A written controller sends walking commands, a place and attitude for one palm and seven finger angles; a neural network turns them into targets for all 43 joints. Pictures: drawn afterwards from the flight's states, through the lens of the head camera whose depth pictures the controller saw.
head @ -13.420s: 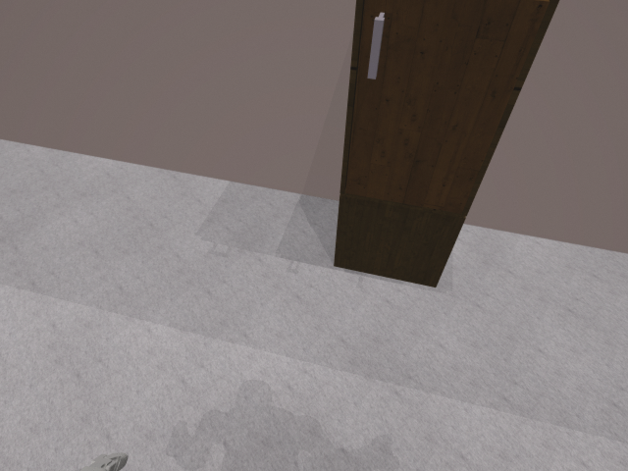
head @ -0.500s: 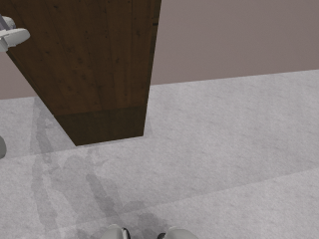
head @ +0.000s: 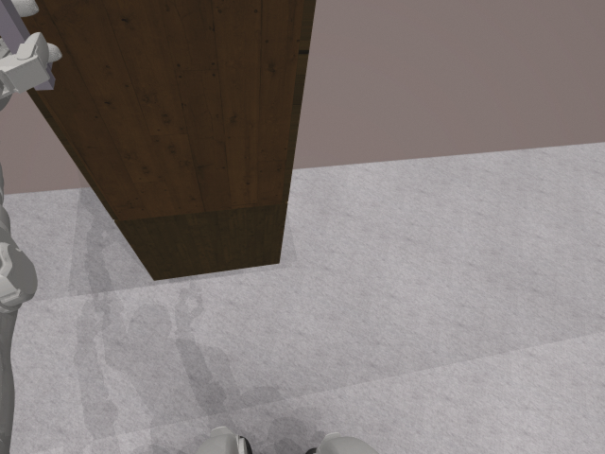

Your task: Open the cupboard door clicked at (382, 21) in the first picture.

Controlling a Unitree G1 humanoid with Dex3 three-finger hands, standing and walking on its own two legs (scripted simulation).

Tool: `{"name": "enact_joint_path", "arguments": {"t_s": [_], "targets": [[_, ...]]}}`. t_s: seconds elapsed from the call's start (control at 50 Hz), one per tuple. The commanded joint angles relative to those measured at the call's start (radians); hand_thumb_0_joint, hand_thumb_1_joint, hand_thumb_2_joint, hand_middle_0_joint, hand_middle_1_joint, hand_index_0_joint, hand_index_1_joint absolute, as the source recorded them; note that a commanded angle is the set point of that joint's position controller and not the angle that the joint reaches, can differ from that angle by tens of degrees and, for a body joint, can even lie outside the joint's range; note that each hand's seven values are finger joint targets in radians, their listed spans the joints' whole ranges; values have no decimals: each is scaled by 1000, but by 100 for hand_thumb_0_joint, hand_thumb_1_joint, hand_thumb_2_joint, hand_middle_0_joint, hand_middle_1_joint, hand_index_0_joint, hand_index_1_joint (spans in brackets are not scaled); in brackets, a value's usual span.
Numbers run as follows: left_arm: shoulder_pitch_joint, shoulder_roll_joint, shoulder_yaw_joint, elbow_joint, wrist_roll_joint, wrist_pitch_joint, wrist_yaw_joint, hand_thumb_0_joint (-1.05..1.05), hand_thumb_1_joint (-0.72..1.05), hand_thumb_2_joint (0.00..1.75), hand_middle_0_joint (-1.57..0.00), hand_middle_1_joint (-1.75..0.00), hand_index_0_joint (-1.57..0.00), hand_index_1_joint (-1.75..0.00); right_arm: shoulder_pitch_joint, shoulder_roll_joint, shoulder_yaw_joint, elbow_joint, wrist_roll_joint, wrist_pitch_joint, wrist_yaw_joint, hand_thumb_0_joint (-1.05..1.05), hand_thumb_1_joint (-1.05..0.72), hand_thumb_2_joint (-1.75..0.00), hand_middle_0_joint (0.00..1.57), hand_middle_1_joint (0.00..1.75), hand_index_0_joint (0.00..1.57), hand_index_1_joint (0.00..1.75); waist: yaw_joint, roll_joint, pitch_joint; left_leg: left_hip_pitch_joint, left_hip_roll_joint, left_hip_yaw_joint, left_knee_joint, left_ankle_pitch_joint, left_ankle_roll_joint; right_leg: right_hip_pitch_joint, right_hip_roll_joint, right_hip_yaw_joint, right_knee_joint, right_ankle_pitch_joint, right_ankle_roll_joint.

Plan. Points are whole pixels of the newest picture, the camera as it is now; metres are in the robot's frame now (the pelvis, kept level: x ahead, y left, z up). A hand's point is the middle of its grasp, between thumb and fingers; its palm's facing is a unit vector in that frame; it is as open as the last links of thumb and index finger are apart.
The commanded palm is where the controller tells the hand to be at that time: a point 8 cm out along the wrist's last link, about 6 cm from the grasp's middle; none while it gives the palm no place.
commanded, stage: pull the door open along its arc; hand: left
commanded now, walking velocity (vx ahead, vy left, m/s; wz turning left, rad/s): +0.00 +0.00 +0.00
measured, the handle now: (19, 24) +0.61 +0.26 +0.17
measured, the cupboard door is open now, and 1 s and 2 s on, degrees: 0 17 48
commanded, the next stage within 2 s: open thumb and fingers to let go in 1.72 s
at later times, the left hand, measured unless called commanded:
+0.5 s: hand (49, 115) +0.47 +0.21 +0.16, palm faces +0.02 -1.00 +0.00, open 6.1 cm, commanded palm +0.43 +0.25 +0.16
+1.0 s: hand (77, 107) +0.48 +0.18 +0.17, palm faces +0.54 -0.84 -0.01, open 5.5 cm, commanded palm +0.43 +0.21 +0.16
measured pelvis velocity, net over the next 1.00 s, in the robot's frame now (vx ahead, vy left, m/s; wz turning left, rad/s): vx -0.01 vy -0.05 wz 0.05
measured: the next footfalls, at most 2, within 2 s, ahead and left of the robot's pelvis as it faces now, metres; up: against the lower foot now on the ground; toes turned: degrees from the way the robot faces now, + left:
none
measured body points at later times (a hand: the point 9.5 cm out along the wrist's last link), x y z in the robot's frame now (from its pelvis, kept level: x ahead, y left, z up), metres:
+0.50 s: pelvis +0.02 -0.01 +0.01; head +0.06 -0.01 +0.46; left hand +0.46 +0.26 +0.17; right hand +0.03 -0.28 -0.10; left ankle +0.02 +0.08 -0.70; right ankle -0.04 -0.12 -0.70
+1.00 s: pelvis -0.01 -0.05 +0.01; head +0.04 -0.04 +0.46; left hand +0.44 +0.22 +0.17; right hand +0.04 -0.29 -0.12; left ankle +0.02 +0.08 -0.70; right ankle -0.04 -0.12 -0.70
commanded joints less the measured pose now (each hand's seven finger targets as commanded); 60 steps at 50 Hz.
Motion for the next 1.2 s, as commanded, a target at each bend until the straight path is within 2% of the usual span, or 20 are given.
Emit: {"name": "enact_joint_path", "arguments": {"t_s": [0.0, 0.1, 0.16, 0.22, 0.36, 0.44, 0.48, 0.5, 0.52, 0.56, 0.64, 0.7, 0.74, 0.78, 0.82, 0.86, 0.88, 1.06, 1.14, 1.18], "targets": [[-483, 259, 2, -220, -28, -83, 1, 0, 90, 90, -40, -135, -40, -135, 229, -202, -76, -16, 0, -8, -14, 0, -90, -90, 20, 30, 20, 30, -7, 168, -435, 585, 15, -132, -55, 390, -21, -90, 23, 22, -81, 276, -3], [-403, 268, 30, -290, -53, -87, -20, 0, 90, 90, -40, -135, -40, -135, 218, -200, -80, -25, 3, -11, -12, 0, -90, -90, 20, 30, 20, 30, 31, 177, -500, 597, 11, -114, -60, 427, -20, -16, 26, 23, -78, 331, -3], [-301, 249, 44, -311, -72, -81, -30, 0, 90, 90, -40, -135, -40, -135, 210, -196, -82, -37, 6, -6, -10, 0, -90, -90, 20, 30, 20, 30, 55, 137, -487, 573, 3, -97, -65, 439, -11, 39, 30, 25, -85, 376, -4], [-208, 227, 39, -381, -91, -72, -39, 0, 90, 90, -40, -135, -40, -135, 178, -192, -87, -60, 16, 2, -7, 0, -90, -90, 20, 30, 20, 30, 84, 155, -469, 578, 2, -83, -83, 441, -13, 68, 29, 24, -92, 391, -5], [106, 119, 40, -647, -176, -31, -38, 0, 90, 90, -40, -135, -40, -135, 86, -173, -97, -132, 40, 0, 6, 0, -90, -90, 20, 30, 20, 30, 153, 109, -462, 612, -9, -50, -110, 551, -1, 198, 28, 25, -103, 524, -10], [300, 23, 15, -821, -224, 15, -29, 0, 90, 90, -40, -135, -40, -135, 8, -153, -99, -174, 59, -12, 13, 0, -90, -90, 20, 30, 20, 30, 184, 72, -408, 626, -11, -36, -134, 573, 1, 246, 19, 27, -112, 573, -4], [291, -2, 1, -849, -232, 39, -10, 0, 90, 90, -40, -135, -40, -135, -18, -147, -96, -170, 65, -16, 8, 0, -90, -90, 20, 30, 20, 30, 170, 38, -338, 607, -15, -30, -143, 545, 4, 246, 15, 29, -122, 580, 0], [195, 2, 144, -899, -269, 61, 146, 0, 90, 90, -40, -135, -40, -135, -45, -116, -92, -164, 53, -32, 12, 0, -90, -90, 20, 30, 20, 30, 236, -1, -302, 535, -26, -29, -149, 476, -2, 241, 17, 19, -136, 523, 6], [202, -95, 63, -875, -250, 89, 225, 0, 90, 90, -40, -135, -40, -135, -62, -118, -91, -152, 50, -40, 15, 0, -90, -90, 20, 30, 20, 30, 191, -5, -251, 523, -25, -28, -170, 412, -11, 225, 16, 15, -138, 471, 6], [132, -143, 43, -877, -219, 105, 327, 0, 90, 90, -40, -135, -40, -135, -71, -118, -92, -124, 46, -50, 13, 0, -90, -90, 20, 30, 20, 30, 167, -25, -194, 520, -20, -39, -177, 344, -16, 182, 13, 13, -149, 386, 2], [-95, -205, 9, -817, -102, 128, 541, 0, 90, 90, -40, -135, -40, -135, -94, -97, -83, -69, 12, -55, 7, 0, -90, -90, 20, 30, 20, 30, 141, 12, -262, 536, -29, -54, -165, 305, -19, 169, -9, 31, -137, 338, 4], [-135, -258, -50, -745, 32, 125, 692, 0, 90, 90, -40, -135, -40, -135, -96, -83, -82, -47, -20, -55, 16, 0, -90, -90, 20, 30, 20, 30, 127, 11, -316, 528, -33, -61, -141, 296, -17, 141, -23, 33, -118, 317, 4], [-188, -288, -94, -714, 87, 100, 741, 0, 90, 90, -40, -135, -40, -135, -81, -80, -86, -32, -35, -54, 21, 0, -90, -90, 20, 30, 20, 30, 104, 30, -353, 541, -30, -70, -128, 288, -22, 108, -23, 32, -108, 295, 3], [-224, -294, -102, -665, 81, 63, 734, 0, 90, 90, -40, -135, -40, -135, -63, -83, -93, -21, -38, -53, 15, 0, -90, -90, 20, 30, 20, 30, 82, -37, -382, 527, -29, -66, -121, 277, -19, 134, -21, 43, -114, 314, 8], [-282, -292, -101, -633, 47, 22, 701, 0, 90, 90, -40, -135, -40, -135, -53, -83, -94, -13, -36, -56, 9, 0, -90, -90, 20, 30, 20, 30, 77, -51, -396, 514, -36, -58, -118, 282, -18, 173, -22, 55, -116, 363, 10], [-315, -263, -90, -584, 37, -11, 664, 0, 90, 90, -40, -135, -40, -135, -32, -88, -95, 2, -34, -57, 4, 0, -90, -90, 20, 30, 20, 30, 72, -56, -392, 495, -39, -55, -116, 290, -15, 194, -24, 63, -116, 404, 11], [-344, -245, -93, -589, 40, -28, 648, 0, 90, 90, -40, -135, -40, -135, -35, -85, -94, 2, -32, -58, 4, 0, -90, -90, 20, 30, 20, 30, 74, -11, -396, 494, -42, -46, -114, 284, -13, 196, -29, 75, -119, 417, 13], [-130, -242, -63, -597, -17, -89, 581, 0, 90, 90, -40, -135, -40, -135, -9, -89, -102, 1, -15, -56, 11, 0, -90, -90, 20, 30, 20, 30, 131, -3, -379, 470, -51, -30, -150, 269, -8, 290, -28, 81, -150, 474, 15], [-9, -299, -78, -705, -54, -80, 580, 0, 90, 90, -40, -135, -40, -135, -21, -94, -113, -11, -10, -64, 19, 0, -90, -90, 20, 30, 20, 30, 152, -38, -375, 492, -52, -18, -176, 278, -5, 330, -23, 73, -169, 503, 20], [54, -335, -102, -777, -60, -74, 582, 0, 90, 90, -40, -135, -40, -135, -38, -91, -118, -20, -4, -69, 22, 0, -90, -90, 20, 30, 20, 30, 167, -8, -375, 530, -51, -13, -186, 310, -7, 339, -19, 66, -171, 516, 13]]}}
